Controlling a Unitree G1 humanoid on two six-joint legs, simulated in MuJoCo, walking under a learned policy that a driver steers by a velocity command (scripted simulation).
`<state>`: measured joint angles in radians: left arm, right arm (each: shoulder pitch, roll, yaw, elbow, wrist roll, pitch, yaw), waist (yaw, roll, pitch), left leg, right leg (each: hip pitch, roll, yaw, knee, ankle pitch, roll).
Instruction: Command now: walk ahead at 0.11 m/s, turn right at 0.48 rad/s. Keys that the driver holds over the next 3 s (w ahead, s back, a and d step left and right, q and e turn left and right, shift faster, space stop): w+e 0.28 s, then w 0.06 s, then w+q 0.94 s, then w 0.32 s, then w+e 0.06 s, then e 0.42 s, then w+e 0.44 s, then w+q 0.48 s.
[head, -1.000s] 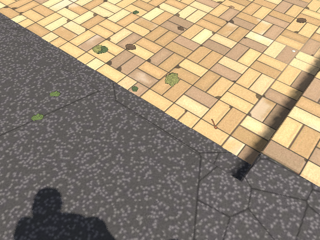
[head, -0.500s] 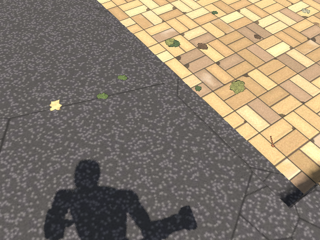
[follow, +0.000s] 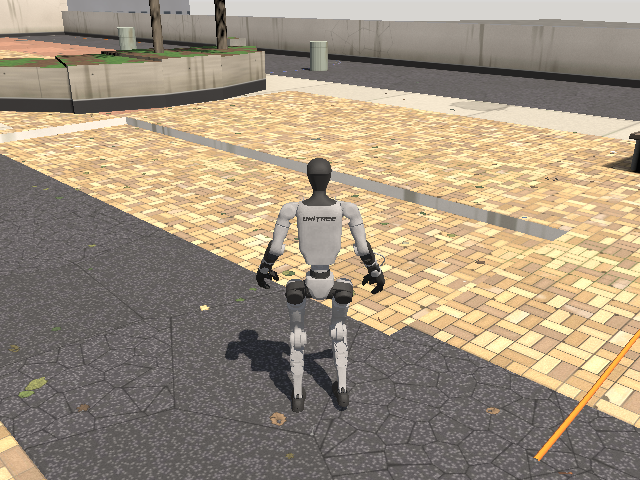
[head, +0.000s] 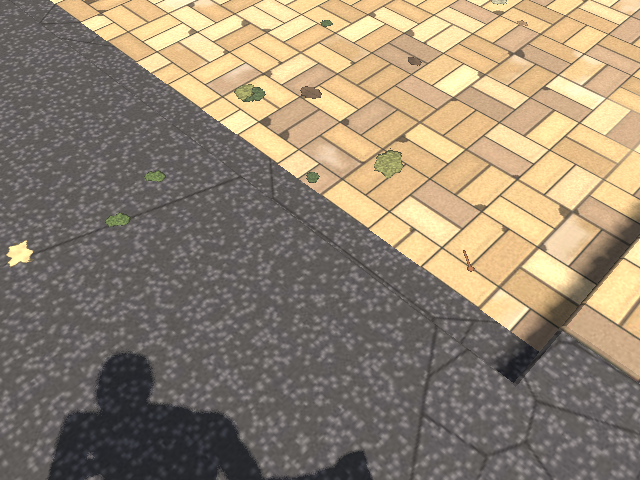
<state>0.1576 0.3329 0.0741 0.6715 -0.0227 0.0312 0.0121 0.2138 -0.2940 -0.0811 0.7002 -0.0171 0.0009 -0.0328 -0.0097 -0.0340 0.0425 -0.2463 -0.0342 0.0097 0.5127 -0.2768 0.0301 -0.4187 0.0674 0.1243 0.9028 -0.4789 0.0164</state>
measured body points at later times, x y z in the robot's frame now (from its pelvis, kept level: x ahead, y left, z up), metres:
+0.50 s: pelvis +0.13 -0.10 +0.01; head +0.14 -0.13 +0.46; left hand +0.23 +0.14 -0.09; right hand +0.22 -0.38 -0.10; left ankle +0.26 +0.05 -0.65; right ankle +0.02 -0.15 -0.73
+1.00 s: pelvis +0.45 -0.13 +0.00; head +0.48 -0.14 +0.45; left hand +0.59 +0.13 -0.09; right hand +0.49 -0.41 -0.13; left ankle +0.46 -0.05 -0.73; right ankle +0.50 -0.28 -0.68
